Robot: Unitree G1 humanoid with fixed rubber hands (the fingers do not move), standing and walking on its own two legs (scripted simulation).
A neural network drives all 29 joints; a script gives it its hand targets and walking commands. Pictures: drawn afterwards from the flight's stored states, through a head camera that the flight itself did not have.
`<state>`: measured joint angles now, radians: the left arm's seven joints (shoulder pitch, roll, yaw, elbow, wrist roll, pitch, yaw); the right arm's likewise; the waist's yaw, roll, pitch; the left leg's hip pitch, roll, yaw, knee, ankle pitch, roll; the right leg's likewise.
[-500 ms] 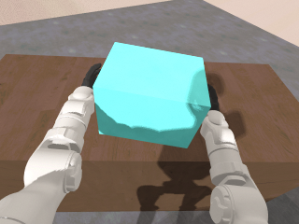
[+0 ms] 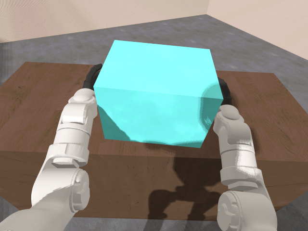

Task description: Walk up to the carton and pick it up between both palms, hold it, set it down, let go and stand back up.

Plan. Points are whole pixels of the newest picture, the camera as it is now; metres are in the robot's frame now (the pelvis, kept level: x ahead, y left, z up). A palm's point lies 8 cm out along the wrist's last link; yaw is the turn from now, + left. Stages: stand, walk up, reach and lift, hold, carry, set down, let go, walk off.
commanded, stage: reach and lift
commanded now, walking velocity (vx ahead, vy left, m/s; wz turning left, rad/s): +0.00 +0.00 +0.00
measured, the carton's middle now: (157, 93) +0.42 +0.01 +0.18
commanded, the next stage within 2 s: hold in 1.26 s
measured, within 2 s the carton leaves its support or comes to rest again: neither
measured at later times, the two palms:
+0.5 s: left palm (102, 97) +0.44 +0.17 +0.13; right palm (221, 113) +0.41 -0.17 +0.13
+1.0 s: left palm (90, 81) +0.42 +0.19 +0.20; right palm (224, 88) +0.42 -0.16 +0.20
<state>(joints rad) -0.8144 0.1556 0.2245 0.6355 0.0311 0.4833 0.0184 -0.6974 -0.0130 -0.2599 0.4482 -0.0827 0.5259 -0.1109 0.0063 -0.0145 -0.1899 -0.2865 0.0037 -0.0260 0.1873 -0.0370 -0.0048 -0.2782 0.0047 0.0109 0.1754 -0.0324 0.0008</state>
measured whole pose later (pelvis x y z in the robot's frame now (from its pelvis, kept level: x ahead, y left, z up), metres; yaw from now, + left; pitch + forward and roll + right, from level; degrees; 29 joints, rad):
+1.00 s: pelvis +0.03 +0.00 +0.00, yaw +0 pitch +4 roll +0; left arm -0.79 0.08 0.29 0.40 0.12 0.69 0.02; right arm -0.77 -0.05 -0.27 0.36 -0.13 0.71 -0.02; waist 0.02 -0.01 -0.13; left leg -0.08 0.01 -0.02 0.03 -0.02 -0.01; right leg -0.08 0.00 0.02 0.04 -0.02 0.00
